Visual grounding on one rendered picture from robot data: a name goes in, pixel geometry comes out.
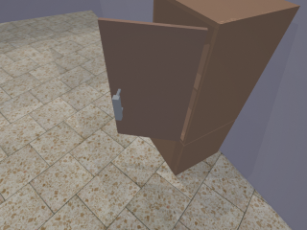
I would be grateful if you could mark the handle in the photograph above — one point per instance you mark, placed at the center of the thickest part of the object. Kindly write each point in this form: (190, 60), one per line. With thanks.
(117, 107)

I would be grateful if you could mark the cupboard door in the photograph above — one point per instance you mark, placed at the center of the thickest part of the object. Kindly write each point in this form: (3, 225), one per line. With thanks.
(155, 65)

